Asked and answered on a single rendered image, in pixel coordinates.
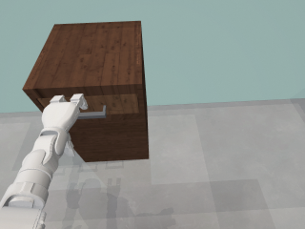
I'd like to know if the left robot upper arm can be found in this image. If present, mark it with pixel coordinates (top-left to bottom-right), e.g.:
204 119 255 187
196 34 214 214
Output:
0 206 47 229

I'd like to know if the cabinet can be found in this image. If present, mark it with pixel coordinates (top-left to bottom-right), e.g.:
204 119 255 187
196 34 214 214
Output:
22 20 150 162

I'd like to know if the handle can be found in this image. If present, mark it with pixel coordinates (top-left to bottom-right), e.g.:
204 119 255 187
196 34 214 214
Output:
77 105 107 119

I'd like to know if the robot left hand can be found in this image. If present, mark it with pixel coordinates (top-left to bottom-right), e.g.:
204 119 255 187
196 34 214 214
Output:
41 94 89 157

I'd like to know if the drawer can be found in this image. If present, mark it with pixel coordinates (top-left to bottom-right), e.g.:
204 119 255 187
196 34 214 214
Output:
37 94 139 115

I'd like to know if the left robot forearm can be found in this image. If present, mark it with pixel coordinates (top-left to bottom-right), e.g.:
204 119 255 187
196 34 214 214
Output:
0 127 69 210

